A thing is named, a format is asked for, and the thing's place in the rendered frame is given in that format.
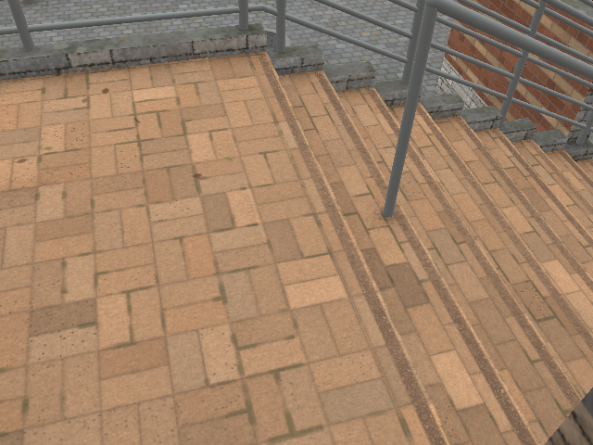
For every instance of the stairs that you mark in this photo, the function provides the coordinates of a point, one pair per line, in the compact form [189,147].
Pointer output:
[486,265]

